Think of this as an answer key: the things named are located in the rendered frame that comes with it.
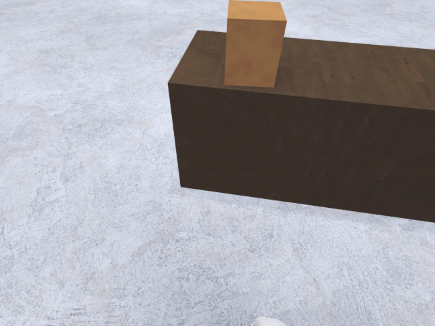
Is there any carton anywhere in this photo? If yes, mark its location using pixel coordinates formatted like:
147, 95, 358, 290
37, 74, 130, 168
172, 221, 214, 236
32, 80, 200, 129
224, 0, 287, 88

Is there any pedestal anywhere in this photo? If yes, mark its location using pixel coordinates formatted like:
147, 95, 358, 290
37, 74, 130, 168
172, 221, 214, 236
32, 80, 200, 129
168, 30, 435, 223

